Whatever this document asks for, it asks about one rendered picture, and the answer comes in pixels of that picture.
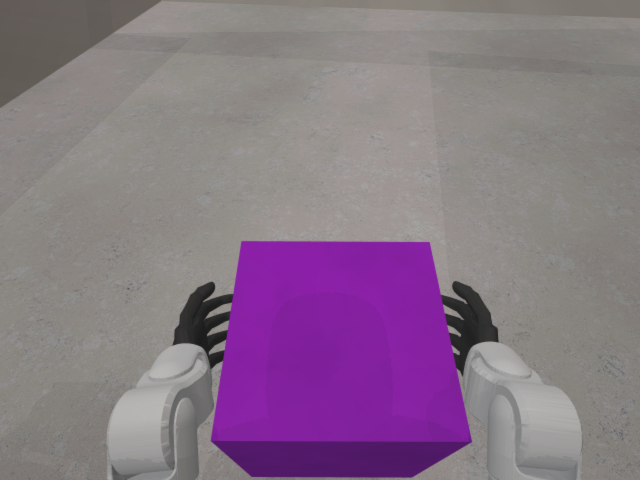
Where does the right robot forearm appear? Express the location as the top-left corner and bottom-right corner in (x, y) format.
(463, 342), (583, 480)

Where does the left robot hand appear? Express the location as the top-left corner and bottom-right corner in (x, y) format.
(172, 282), (233, 369)

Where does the right robot hand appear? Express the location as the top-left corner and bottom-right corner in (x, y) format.
(441, 281), (499, 376)

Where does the carton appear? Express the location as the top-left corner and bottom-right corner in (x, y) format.
(211, 241), (472, 478)

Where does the left robot forearm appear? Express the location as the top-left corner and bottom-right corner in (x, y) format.
(106, 343), (214, 480)

